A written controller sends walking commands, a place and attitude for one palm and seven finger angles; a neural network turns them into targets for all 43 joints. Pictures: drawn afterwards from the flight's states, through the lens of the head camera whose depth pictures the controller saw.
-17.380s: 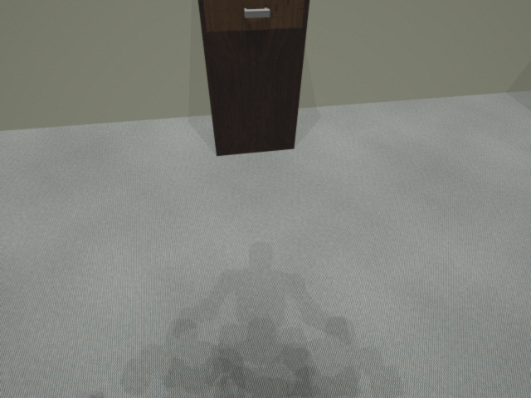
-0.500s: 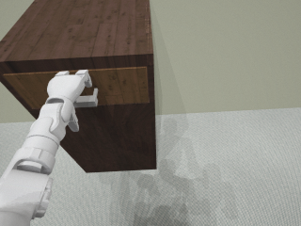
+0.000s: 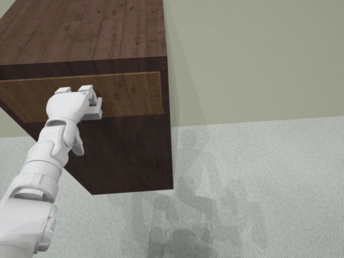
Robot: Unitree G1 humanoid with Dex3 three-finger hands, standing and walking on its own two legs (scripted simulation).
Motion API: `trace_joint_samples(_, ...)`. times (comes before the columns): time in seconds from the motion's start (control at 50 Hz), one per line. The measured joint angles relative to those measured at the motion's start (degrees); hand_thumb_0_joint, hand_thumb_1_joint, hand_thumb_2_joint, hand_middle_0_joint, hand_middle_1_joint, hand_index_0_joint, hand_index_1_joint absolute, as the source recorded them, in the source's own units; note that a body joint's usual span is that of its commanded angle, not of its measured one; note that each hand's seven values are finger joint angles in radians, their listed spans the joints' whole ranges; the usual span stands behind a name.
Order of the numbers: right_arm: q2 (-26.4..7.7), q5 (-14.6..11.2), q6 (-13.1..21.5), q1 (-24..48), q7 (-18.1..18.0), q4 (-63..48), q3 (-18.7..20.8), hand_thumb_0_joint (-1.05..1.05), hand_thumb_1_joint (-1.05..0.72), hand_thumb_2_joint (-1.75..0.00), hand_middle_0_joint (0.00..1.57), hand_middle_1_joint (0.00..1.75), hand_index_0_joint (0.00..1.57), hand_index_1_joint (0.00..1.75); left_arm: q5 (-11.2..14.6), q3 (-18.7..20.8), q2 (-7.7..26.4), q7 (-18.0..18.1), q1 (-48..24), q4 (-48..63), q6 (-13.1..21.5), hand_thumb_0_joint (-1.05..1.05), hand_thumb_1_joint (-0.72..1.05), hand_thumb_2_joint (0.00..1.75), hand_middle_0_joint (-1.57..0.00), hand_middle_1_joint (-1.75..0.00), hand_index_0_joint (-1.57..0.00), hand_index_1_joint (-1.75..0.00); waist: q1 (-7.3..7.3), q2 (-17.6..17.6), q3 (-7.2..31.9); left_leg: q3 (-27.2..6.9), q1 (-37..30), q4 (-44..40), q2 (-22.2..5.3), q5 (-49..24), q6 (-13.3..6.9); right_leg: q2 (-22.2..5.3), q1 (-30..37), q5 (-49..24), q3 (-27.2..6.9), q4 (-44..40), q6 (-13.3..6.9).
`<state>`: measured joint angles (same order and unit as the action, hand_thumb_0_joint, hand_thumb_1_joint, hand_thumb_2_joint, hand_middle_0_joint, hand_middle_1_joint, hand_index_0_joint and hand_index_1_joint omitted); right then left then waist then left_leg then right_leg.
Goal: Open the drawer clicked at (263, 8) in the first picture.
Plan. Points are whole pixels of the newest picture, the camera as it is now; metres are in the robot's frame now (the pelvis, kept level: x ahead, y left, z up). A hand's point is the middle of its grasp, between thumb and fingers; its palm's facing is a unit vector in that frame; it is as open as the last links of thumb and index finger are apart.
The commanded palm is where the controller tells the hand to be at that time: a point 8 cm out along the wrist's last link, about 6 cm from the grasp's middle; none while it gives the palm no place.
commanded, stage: lower the fingers behind the handle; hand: left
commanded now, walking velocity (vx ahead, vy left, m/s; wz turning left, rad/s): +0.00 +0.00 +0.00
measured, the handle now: (82, 107) +0.50 +0.25 +0.04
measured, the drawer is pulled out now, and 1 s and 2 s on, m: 0.00 0.00 0.00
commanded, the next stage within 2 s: close the thumb around the handle in 0.86 s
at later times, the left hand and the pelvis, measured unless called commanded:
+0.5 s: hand (82, 126) +0.45 +0.24 +0.02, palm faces -0.06 -0.03 -1.00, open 13.8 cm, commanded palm +0.43 +0.24 +0.08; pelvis -0.01 +0.01 -0.01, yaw +0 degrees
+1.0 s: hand (82, 125) +0.45 +0.24 +0.02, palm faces -0.05 -0.04 -1.00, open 13.8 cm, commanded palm +0.43 +0.24 +0.08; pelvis -0.01 +0.02 -0.01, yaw -1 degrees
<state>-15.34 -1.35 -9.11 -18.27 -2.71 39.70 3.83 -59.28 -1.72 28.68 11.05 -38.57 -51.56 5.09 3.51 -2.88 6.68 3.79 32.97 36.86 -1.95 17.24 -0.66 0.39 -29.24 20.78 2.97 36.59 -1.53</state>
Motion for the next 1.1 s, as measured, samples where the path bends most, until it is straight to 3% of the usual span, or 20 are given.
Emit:
trace_joint_samples(0.58, 1.3, 1.2, 0.7, -0.9, 1.1, 0.8, 0.3, 0.00, -0.90, -0.90, 0.21, 0.30, 0.20, 0.30, -2.2, -0.1, -2.0, 6.0, -2.1, -4.2, -1.3, 0.00, -0.49, 0.30, -0.32, -1.20, -0.33, -1.21, 0.91, 0.0, 1.4, 0.2, 7.4, 6.1, 0.0, 2.2, -1.2, -0.3, -6.7, 1.2, -0.3, 4.7, 1.1)
trace_joint_samples(0.86, 1.1, 0.9, 0.7, -1.5, 0.7, 0.9, -0.1, 0.00, -0.90, -0.90, 0.21, 0.30, 0.20, 0.30, -2.1, 0.5, -1.4, 5.8, -2.4, -5.4, -1.5, 0.00, -0.49, 0.30, -0.32, -1.20, -0.33, -1.20, 1.75, 0.1, 1.4, 0.6, 7.0, 5.8, -0.2, 2.1, -1.4, -0.1, -6.4, 0.7, -0.8, 4.1, 1.3)
trace_joint_samples(1.1, 0.8, 0.9, 0.8, -1.1, 0.7, 0.8, 0.1, 0.00, -0.90, -0.90, 0.21, 0.30, 0.20, 0.30, -2.0, 0.6, -1.6, 6.1, -1.7, -4.7, -1.3, 0.00, -0.42, 0.33, -0.32, -1.21, -0.33, -1.21, 1.39, 0.0, 1.5, 0.6, 7.0, 5.9, -0.3, 2.2, -1.3, 0.0, -6.4, 0.8, -0.8, 4.1, 1.2)
